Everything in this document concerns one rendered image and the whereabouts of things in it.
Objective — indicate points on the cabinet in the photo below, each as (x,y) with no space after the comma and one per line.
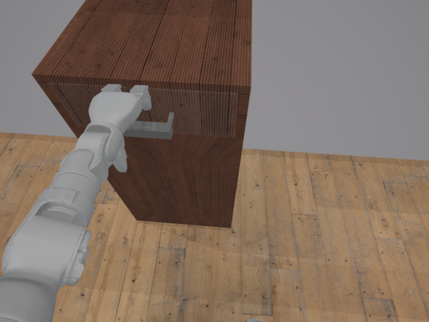
(197,45)

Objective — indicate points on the left robot upper arm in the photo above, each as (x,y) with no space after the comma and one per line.
(49,254)

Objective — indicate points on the handle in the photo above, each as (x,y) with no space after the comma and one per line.
(147,129)

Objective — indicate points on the robot left hand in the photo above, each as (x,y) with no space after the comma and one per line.
(120,109)

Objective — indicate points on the robot left forearm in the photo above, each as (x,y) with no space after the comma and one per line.
(72,193)

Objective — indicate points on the drawer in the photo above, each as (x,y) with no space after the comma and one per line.
(196,112)

